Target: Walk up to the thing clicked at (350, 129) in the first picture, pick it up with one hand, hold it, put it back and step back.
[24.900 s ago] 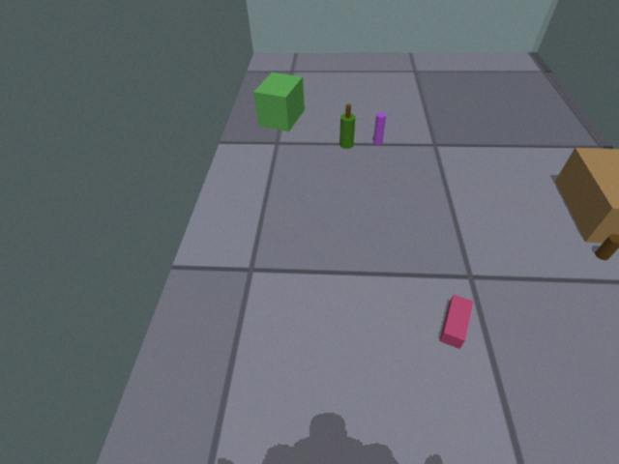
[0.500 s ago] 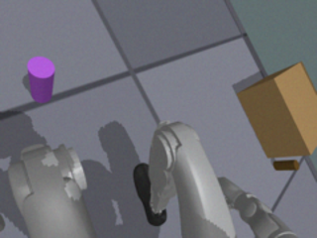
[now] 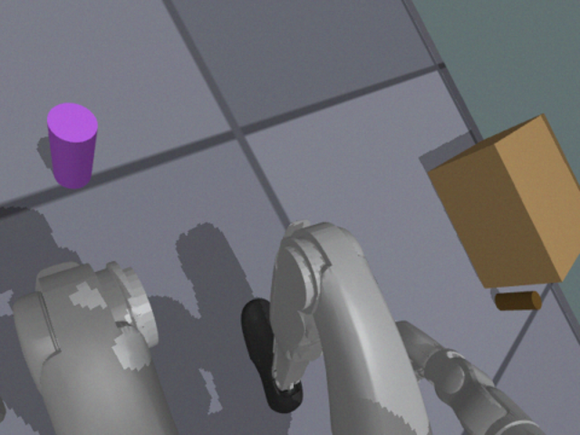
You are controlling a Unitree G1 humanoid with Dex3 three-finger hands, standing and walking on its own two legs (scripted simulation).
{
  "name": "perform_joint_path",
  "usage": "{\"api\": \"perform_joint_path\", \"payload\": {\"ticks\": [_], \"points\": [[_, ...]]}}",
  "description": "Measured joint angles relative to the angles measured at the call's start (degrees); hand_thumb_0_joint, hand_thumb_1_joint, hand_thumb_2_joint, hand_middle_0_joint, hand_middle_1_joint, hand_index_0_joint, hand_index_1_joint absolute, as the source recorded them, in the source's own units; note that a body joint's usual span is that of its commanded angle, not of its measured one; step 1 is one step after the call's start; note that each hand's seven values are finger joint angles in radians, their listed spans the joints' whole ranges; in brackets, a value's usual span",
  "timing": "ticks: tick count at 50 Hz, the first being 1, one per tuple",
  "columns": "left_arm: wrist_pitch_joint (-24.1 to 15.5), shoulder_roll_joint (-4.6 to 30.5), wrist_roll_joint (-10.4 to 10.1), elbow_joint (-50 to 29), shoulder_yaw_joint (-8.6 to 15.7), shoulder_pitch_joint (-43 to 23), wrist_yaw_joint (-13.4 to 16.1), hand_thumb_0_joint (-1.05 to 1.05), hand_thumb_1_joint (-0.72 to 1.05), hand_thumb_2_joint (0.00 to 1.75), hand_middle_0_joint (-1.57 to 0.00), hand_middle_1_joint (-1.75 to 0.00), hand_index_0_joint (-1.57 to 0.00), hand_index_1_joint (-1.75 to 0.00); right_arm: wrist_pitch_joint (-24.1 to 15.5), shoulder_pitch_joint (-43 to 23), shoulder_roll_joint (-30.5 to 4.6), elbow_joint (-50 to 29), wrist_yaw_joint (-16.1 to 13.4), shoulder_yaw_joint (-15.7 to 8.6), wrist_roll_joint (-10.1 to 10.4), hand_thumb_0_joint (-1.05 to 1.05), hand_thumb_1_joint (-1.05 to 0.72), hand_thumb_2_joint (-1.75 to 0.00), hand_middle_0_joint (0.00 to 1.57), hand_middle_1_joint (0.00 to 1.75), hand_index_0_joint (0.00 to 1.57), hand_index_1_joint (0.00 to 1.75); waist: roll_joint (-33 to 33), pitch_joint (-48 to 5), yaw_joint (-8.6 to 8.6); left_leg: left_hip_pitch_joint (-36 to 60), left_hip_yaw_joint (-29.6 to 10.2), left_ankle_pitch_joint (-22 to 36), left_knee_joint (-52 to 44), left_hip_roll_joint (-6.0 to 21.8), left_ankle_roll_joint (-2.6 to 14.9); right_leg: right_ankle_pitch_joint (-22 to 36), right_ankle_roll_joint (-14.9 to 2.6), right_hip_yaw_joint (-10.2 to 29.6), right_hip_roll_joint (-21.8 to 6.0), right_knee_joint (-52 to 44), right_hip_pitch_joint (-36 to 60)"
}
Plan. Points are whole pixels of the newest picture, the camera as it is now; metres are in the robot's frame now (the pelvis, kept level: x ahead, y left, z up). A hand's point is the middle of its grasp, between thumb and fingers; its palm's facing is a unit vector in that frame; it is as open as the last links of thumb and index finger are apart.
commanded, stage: open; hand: left
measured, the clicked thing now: out of the picture +0.42 +0.35 -0.16
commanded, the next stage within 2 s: withdraw in 0.22 s
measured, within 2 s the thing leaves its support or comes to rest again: neither
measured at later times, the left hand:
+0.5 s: hand out of the picture +0.42 +0.36 -0.14, palm faces +0.56 -0.83 +0.01, open 16.9 cm
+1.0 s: hand out of the picture +0.33 +0.44 +0.00, palm faces +0.48 -0.82 -0.32, open 17.3 cm
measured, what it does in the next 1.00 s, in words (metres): rises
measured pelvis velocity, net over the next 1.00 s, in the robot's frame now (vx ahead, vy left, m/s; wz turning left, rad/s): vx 0.00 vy -0.01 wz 0.11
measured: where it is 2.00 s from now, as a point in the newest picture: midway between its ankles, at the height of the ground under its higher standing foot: (207, 411)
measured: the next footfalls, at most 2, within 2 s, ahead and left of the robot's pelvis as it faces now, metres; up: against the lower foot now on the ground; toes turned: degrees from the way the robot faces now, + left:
none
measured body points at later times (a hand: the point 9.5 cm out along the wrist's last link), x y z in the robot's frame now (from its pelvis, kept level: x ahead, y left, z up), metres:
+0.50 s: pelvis +0.00 +0.00 +0.00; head +0.21 +0.18 +0.35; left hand +0.38 +0.40 -0.14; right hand +0.17 -0.25 -0.04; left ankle +0.08 +0.13 -0.25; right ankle +0.14 -0.13 -0.25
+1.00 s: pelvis +0.00 -0.01 +0.06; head +0.17 +0.13 +0.45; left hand +0.30 +0.48 +0.02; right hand +0.20 -0.23 -0.03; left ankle +0.08 +0.13 -0.25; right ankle +0.13 -0.13 -0.25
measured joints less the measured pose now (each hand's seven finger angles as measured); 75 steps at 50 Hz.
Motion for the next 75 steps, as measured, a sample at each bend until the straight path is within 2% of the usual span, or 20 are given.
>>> {"api": "perform_joint_path", "payload": {"ticks": [8,19,24,28,30,33,37,40,43,47,50,52,57,63,69,75], "points": [[0.0,0.0,0.1,0.1,-0.1,0.2,0.2,-0.01,-0.54,0.37,-0.63,-0.53,-0.63,-0.53,0.2,0.2,-0.1,-0.3,0.1,0.2,0.0,0.0,-0.92,-0.9,0.21,0.3,0.21,0.31,-0.1,0.0,0.13,0.3,-0.1,0.1,-0.1,0.0,-0.02,0.2,-0.25,-0.2,0.0,-0.2,0.3],[-0.1,0.4,0.0,0.7,-0.1,-0.1,0.1,-0.01,-0.6,0.16,-0.37,-0.26,-0.37,-0.27,0.1,0.1,-0.1,-0.1,-0.1,0.3,-0.1,0.0,-0.92,-0.9,0.21,0.3,0.21,0.31,-0.2,0.0,0.01,0.4,-0.3,0.0,-0.1,0.1,-0.08,0.3,0.02,-0.2,0.1,-0.3,0.2],[0.6,1.0,0.7,-1.4,2.3,0.4,-1.0,-0.02,-0.61,0.12,-0.25,-0.18,-0.24,-0.18,0.3,0.1,-0.1,-0.3,-0.4,0.1,0.0,0.0,-0.91,-0.9,0.21,0.3,0.21,0.31,-0.3,0.5,0.11,0.5,-0.3,0.0,-0.1,0.2,-0.13,0.4,-0.2,-0.3,0.1,-0.3,0.4],[2.6,1.2,0.4,-6.2,4.3,1.2,-2.9,-0.02,-0.61,0.1,-0.17,-0.13,-0.17,-0.14,0.6,1.4,0.1,-0.3,-0.7,-1.2,0.7,0.0,-0.91,-0.9,0.21,0.3,0.21,0.31,0.0,-0.4,0.82,0.4,0.0,0.1,-0.5,0.1,-0.35,0.3,-0.4,-0.1,-0.2,-0.4,0.1],[4.6,1.0,-0.1,-9.5,4.4,1.8,-4.3,-0.02,-0.61,0.1,-0.15,-0.11,-0.15,-0.12,0.8,2.6,0.2,-0.2,-1.0,-2.4,1.4,0.0,-0.91,-0.9,0.21,0.3,0.21,0.31,0.6,-1.5,1.46,0.2,0.4,0.3,-1.1,0.0,-0.4,0.1,-0.49,0.1,-0.5,-0.5,-0.1],[8.1,0.2,-1.4,-14.3,3.3,3.1,-6.7,-0.02,-0.61,0.08,-0.12,-0.09,-0.12,-0.1,0.9,4.7,0.4,0.2,-1.4,-4.7,3.2,0.0,-0.92,-0.9,0.21,0.3,0.21,0.31,2.1,-4.1,2.6,-0.4,1.4,0.5,-2.2,-0.1,-0.29,-0.2,-0.71,0.6,-1.0,-1.1,-0.6],[13.6,-1.9,-3.8,-18.8,0.9,4.8,-9.5,-0.02,-0.61,0.05,-0.1,-0.08,-0.11,-0.08,0.8,7.1,0.5,0.8,-1.9,-8.0,6.1,0.0,-0.92,-0.9,0.21,0.3,0.21,0.31,4.8,-8.4,4.36,-1.1,3.3,0.9,-4.3,-0.1,0.17,-0.7,-1.18,1.7,-1.8,-2.1,-1.2],[17.2,-3.6,-4.7,-20.0,-0.8,5.5,-11.1,-0.02,-0.61,0.04,-0.09,-0.08,-0.1,-0.07,0.6,7.9,0.8,1.6,-2.3,-10.0,8.2,0.0,-0.91,-0.9,0.21,0.3,0.21,0.31,6.4,-11.0,5.55,-1.2,4.9,1.3,-6.1,0.0,0.71,-1.0,-1.33,2.7,-2.3,-3.0,-1.4],[22.1,-3.8,0.5,-20.6,-2.3,6.2,-10.0,-0.02,-0.59,0.03,-0.08,-0.07,-0.09,-0.06,1.2,8.1,2.3,2.4,-2.6,-13.2,11.0,0.0,-0.91,-0.9,0.21,0.3,0.21,0.31,7.5,-12.9,6.42,-0.8,6.5,1.7,-8.3,0.3,1.11,-1.0,-1.37,3.8,-2.7,-4.4,-1.5],[29.1,-4.4,5.7,-23.0,-3.6,7.3,-8.4,-0.02,-0.54,0.02,-0.08,-0.07,-0.09,-0.05,2.3,8.8,3.8,2.6,-2.9,-16.4,13.9,0.0,-0.92,-0.9,0.2,0.3,0.21,0.31,9.0,-15.3,7.41,0.0,8.9,2.4,-12.1,0.6,1.46,-0.9,-2.0,5.2,-3.4,-6.9,-1.3],[33.9,-4.0,8.5,-25.0,-3.6,8.0,-6.9,-0.02,-0.53,0.02,-0.08,-0.07,-0.09,-0.05,3.3,9.5,4.5,2.4,-3.4,-18.2,15.5,0.0,-0.93,-0.91,0.2,0.3,0.21,0.31,10.2,-17.0,7.98,1.0,10.6,2.8,-15.2,0.5,1.59,-1.0,-2.19,6.3,-4.0,-8.9,-0.8],[36.5,-3.3,9.5,-25.9,-3.5,8.8,-5.6,-0.02,-0.53,0.03,-0.07,-0.06,-0.08,-0.05,3.8,10.0,4.9,2.4,-3.8,-19.3,16.3,0.0,-0.92,-0.91,0.2,0.3,0.21,0.31,11.0,-18.0,8.35,1.9,11.5,2.9,-17.2,0.6,1.61,-1.0,-2.08,6.9,-4.3,-10.4,-0.3],[43.2,-4.2,10.1,-30.4,-5.1,12.3,-2.5,-0.01,-0.55,0.03,-0.06,-0.06,-0.07,-0.05,4.7,11.9,5.1,1.9,-4.8,-22.1,18.0,0.0,-0.91,-0.9,0.2,0.3,0.21,0.31,12.8,-20.4,10.04,5.2,13.6,3.1,-23.0,0.8,1.54,-1.0,-1.72,8.3,-4.8,-14.9,1.9],[50.8,-11.4,9.2,-42.7,-10.7,21.4,0.3,-0.01,-0.57,0.03,-0.05,-0.05,-0.05,-0.05,5.1,13.0,5.1,0.6,-6.1,-24.1,20.1,0.0,-0.91,-0.9,0.2,0.3,0.21,0.31,14.2,-22.0,11.71,12.5,15.4,3.3,-31.9,1.3,1.05,-0.5,-1.49,9.2,-5.2,-22.9,7.9],[56.0,-18.4,8.2,-53.9,-15.7,31.0,3.1,-0.01,-0.58,0.03,-0.06,-0.05,-0.05,-0.05,4.5,13.0,6.1,-1.1,-8.7,-24.8,21.3,0.01,-0.9,-0.9,0.2,0.3,0.21,0.31,14.1,-22.7,11.48,24.0,16.4,3.9,-43.0,1.5,0.0,0.1,-2.24,9.1,-5.5,-33.0,18.4],[59.5,-22.0,6.9,-56.2,-18.9,36.7,6.1,-0.01,-0.58,0.03,-0.06,-0.05,-0.06,-0.05,2.4,13.6,6.7,-2.1,-11.4,-25.3,21.3,0.01,-0.9,-0.9,0.2,0.3,0.21,0.31,14.4,-24.1,11.12,36.7,16.9,5.0,-53.9,1.5,-0.83,0.9,-3.2,8.7,-5.8,-43.2,30.7]]}}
